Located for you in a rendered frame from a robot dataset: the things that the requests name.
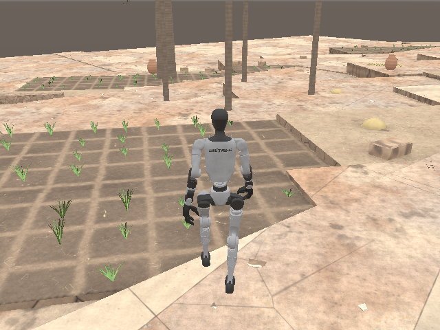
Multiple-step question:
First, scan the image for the humanoid robot head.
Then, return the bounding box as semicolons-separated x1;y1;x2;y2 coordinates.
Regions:
208;109;232;142

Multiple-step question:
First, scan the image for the robot left forearm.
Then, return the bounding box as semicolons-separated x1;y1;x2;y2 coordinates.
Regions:
184;168;197;206

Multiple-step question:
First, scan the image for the robot left upper arm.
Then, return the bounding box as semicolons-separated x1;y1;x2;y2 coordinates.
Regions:
190;138;206;178

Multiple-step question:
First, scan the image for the right robot hand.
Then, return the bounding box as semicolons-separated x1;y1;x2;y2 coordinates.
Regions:
237;186;253;200

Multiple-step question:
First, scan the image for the left robot hand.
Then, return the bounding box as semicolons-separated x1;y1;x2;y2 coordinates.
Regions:
183;204;199;225

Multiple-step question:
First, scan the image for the robot right forearm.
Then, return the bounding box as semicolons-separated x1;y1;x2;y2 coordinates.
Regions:
243;166;253;189

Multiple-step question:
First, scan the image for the robot right upper arm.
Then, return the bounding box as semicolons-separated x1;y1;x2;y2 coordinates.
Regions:
234;138;251;175

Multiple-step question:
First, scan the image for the robot left thigh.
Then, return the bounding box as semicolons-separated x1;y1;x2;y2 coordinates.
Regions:
197;190;211;228

